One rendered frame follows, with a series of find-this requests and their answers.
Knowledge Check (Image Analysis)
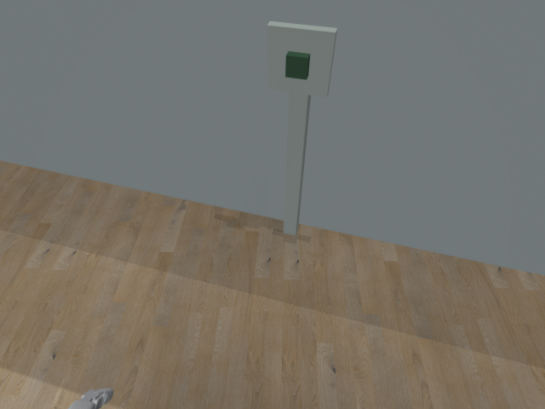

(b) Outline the robot left hand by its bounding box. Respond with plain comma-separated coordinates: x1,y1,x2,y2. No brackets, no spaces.
68,389,114,409

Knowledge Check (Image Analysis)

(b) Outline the panel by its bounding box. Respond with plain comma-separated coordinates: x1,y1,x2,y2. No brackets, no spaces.
267,21,337,235

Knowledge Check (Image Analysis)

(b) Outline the button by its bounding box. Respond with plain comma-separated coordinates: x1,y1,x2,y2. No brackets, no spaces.
285,51,310,80

